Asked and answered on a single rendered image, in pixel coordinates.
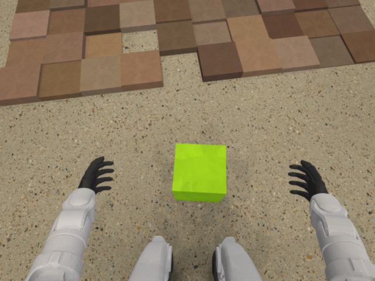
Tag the right robot forearm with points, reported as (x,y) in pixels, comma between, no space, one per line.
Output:
(345,256)

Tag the left robot forearm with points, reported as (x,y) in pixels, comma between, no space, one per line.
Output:
(61,257)

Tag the robot left shin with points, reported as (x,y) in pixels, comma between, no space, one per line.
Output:
(160,238)

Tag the robot shin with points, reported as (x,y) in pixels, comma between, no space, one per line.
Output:
(160,238)
(227,239)

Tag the robot right shin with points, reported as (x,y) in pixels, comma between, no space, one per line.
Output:
(227,239)

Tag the carton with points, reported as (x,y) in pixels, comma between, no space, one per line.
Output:
(199,172)

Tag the robot left hand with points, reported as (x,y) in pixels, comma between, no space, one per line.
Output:
(90,180)

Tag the robot right hand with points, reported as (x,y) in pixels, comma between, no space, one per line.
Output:
(314,184)

